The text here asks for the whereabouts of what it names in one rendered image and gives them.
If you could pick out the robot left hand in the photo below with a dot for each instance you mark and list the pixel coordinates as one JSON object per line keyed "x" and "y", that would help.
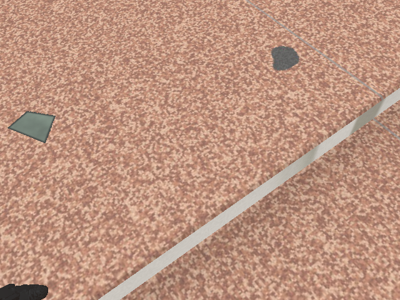
{"x": 23, "y": 292}

